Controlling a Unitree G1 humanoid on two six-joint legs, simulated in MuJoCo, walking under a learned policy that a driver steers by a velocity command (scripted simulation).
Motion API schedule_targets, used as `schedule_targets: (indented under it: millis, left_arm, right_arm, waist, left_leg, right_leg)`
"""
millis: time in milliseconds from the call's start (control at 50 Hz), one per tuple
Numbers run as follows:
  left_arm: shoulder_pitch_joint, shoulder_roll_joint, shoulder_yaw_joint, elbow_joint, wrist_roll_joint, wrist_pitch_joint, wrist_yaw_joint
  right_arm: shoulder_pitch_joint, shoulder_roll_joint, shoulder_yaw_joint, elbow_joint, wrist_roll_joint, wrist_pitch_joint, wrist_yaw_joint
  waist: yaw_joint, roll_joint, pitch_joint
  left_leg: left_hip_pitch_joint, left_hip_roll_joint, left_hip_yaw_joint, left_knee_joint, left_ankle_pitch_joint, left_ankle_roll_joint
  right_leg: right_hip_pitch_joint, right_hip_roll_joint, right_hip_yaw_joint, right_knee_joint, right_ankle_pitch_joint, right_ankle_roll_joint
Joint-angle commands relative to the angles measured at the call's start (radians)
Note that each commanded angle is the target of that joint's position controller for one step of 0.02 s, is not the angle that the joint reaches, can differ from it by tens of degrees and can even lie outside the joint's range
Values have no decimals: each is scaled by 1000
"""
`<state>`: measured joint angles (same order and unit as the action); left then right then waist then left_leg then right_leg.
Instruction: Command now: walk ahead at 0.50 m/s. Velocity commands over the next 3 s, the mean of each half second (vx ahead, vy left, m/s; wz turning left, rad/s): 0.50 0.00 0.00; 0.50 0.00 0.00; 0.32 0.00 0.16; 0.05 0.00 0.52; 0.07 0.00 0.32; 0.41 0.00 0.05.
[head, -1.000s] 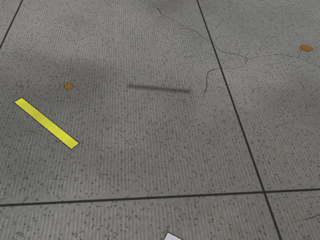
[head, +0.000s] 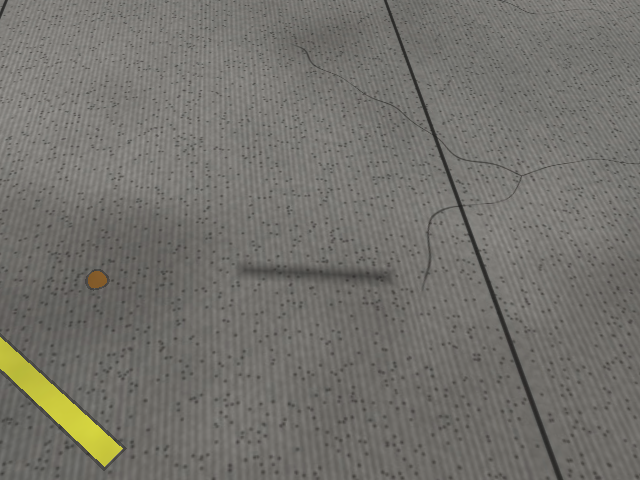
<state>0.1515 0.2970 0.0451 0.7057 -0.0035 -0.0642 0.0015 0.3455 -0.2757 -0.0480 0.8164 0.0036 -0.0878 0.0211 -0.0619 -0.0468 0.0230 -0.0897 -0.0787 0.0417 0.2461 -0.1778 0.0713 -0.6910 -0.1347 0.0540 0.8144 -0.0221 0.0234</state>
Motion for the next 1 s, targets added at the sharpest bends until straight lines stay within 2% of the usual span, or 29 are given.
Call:
schedule_targets:
  millis: [20,80,140,160,180,200,220,240,260,280,300,320,340,400,460,540,580,640,700,720,740,760,780,800,820,840,860,920,1000]
  left_arm:
    - [-77,27,-1,-72,-5,-21,-14]
    - [-157,40,1,-104,-14,-28,-32]
    - [-163,63,9,-121,-12,-33,-47]
    - [-129,76,14,-115,-11,-35,-48]
    - [-43,98,28,-93,-8,-36,-45]
    - [108,147,53,-49,-5,-35,-36]
    - [291,227,73,-22,4,-28,-23]
    - [302,275,80,-7,6,-26,-32]
    - [287,166,54,-20,-6,-25,-32]
    - [224,136,42,-25,-5,-24,-29]
    - [163,126,37,-31,0,-23,-29]
    - [121,104,31,-34,5,-23,-31]
    - [101,91,26,-35,13,-27,-31]
    - [97,101,32,-12,2,-45,-31]
    - [124,124,39,16,2,-42,-19]
    - [175,147,44,50,-7,-31,-9]
    - [215,158,47,74,-12,-23,-8]
    - [234,167,53,102,-19,-8,-2]
    - [206,184,60,110,-20,8,6]
    - [195,172,55,110,-17,14,8]
    - [205,130,36,96,-2,16,12]
    - [320,23,2,67,3,-3,4]
    - [297,58,5,82,-6,-25,-1]
    - [214,138,28,61,-35,-38,-9]
    - [148,138,27,44,-38,-43,-8]
    - [115,128,29,40,-22,-41,-4]
    - [127,120,33,45,-12,-30,-1]
    - [164,75,28,61,-6,-1,3]
    - [40,57,24,23,3,-1,5]
  right_arm:
    - [-28,-175,-39,-58,11,-11,-10]
    - [26,-189,-42,-28,17,6,-11]
    - [38,-203,-48,-9,20,26,-19]
    - [29,-210,-50,-7,20,31,-22]
    - [6,-213,-49,-9,20,37,-24]
    - [8,-184,-37,-13,13,40,-26]
    - [19,-120,-10,-43,-17,36,-29]
    - [147,-27,16,-54,1,13,-20]
    - [65,-144,-7,-43,21,-4,-13]
    - [-31,-178,-19,-73,38,-14,-7]
    - [-78,-161,-15,-81,30,-17,-11]
    - [-99,-152,-18,-85,13,-14,-12]
    - [-76,-139,-19,-81,12,-5,-10]
    - [-59,-95,-11,-73,7,22,-15]
    - [-159,-80,-5,-104,-2,24,-18]
    - [-291,-57,6,-134,4,9,-3]
    - [-348,-60,6,-153,10,4,6]
    - [-388,-78,1,-177,13,-2,22]
    - [-301,-114,-16,-160,9,-7,26]
    - [-175,-147,-36,-121,6,-7,20]
    - [-5,-204,-59,-80,2,-4,9]
    - [86,-312,-83,-66,-15,2,4]
    - [106,-237,-63,-62,3,5,8]
    - [35,-190,-45,-69,7,3,8]
    - [-32,-164,-37,-81,5,3,7]
    - [-88,-135,-28,-84,-2,2,10]
    - [-122,-108,-20,-89,-11,-3,12]
    - [-128,-116,-24,-71,-8,-20,12]
    - [-75,-143,-31,-32,-4,-17,-7]
  waist:
    - [-1,87,35]
    - [-28,89,53]
    - [-7,107,41]
    - [17,119,19]
    - [73,120,-34]
    - [140,101,-144]
    - [197,-33,-311]
    - [118,-289,-404]
    - [168,-152,-344]
    - [161,-95,-208]
    - [132,-10,-136]
    - [107,7,-80]
    - [75,-22,-74]
    - [46,-25,-48]
    - [66,-6,-4]
    - [117,-8,25]
    - [139,-9,38]
    - [134,-18,51]
    - [69,-38,-4]
    - [4,-24,-82]
    - [-60,26,-216]
    - [-24,272,-355]
    - [-49,304,-410]
    - [-43,223,-249]
    - [-18,156,-153]
    - [11,113,-79]
    - [44,133,-54]
    - [79,139,-46]
    - [53,102,-4]
  left_leg:
    - [-77,248,-119,-120,172,145]
    - [29,294,-141,-80,168,141]
    - [133,337,-163,-8,260,118]
    - [150,335,-159,37,357,106]
    - [143,307,-129,144,517,87]
    - [73,252,-85,334,570,57]
    - [-137,183,-35,667,273,15]
    - [-524,8,-77,955,-382,-38]
    - [-639,65,-175,1045,-396,-31]
    - [-686,112,-148,1041,-303,-22]
    - [-657,157,-121,999,-217,-27]
    - [-627,184,-115,941,-163,-37]
    - [-567,206,-121,913,-125,-45]
    - [-533,217,-104,835,-77,-76]
    - [-586,222,-96,667,66,-99]
    - [-532,183,-59,419,254,-94]
    - [-526,168,-55,358,269,-87]
    - [-544,159,-69,294,204,-52]
    - [-399,117,-31,253,107,-8]
    - [-222,84,1,234,111,18]
    - [57,166,-81,275,141,63]
    - [439,417,-536,223,-14,223]
    - [478,461,-789,67,-166,258]
    - [363,436,-659,47,-229,207]
    - [222,398,-531,32,-182,175]
    - [89,357,-437,2,-95,161]
    - [2,322,-370,-29,-18,147]
    - [-91,291,-264,-93,123,165]
    - [-51,275,-177,-120,233,157]
  right_leg:
    - [88,28,-34,-162,139,0]
    - [59,44,-31,-245,107,-18]
    - [75,64,-33,-299,-13,-57]
    - [132,82,-49,-311,-52,-72]
    - [264,115,-81,-345,-54,-96]
    - [500,113,-82,-338,-24,-131]
    - [809,-91,150,-296,29,-200]
    - [1084,-265,623,-428,-211,-352]
    - [1052,-239,633,-490,-337,-316]
    - [932,-208,483,-508,-293,-278]
    - [802,-169,384,-527,-178,-262]
    - [701,-134,310,-557,-84,-259]
    - [636,-113,265,-585,-31,-256]
    - [550,-92,168,-653,56,-276]
    - [549,-73,93,-687,88,-269]
    - [563,-42,15,-694,53,-231]
    - [605,-65,20,-680,31,-229]
    - [703,-114,37,-633,59,-213]
    - [754,-119,27,-511,281,-180]
    - [726,-72,-12,-358,410,-156]
    - [585,-20,-53,-113,295,-120]
    - [172,146,-90,284,-155,-41]
    - [22,185,53,431,-563,-39]
    - [-74,123,69,491,-514,-54]
    - [-71,69,36,454,-420,-64]
    - [-39,33,17,391,-345,-59]
    - [24,3,24,339,-287,-56]
    - [93,-10,11,276,-209,-28]
    - [4,-12,5,69,-21,-1]
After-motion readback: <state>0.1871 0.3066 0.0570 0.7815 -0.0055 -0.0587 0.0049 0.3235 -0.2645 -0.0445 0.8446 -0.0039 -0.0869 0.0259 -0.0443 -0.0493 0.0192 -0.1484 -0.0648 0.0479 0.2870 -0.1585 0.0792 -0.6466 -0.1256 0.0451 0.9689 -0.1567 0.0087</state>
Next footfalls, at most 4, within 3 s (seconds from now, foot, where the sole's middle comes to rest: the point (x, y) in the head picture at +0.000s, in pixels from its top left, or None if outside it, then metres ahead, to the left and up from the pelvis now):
0.20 right None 0.30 -0.15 -0.78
0.74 left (266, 434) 0.59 0.09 -0.78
1.26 right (356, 309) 0.90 -0.13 -0.78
1.72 left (254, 334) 0.84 0.12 -0.78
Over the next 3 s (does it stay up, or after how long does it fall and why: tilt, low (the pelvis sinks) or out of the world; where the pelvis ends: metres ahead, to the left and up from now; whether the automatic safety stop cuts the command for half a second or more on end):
stays up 1.01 0.11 -0.02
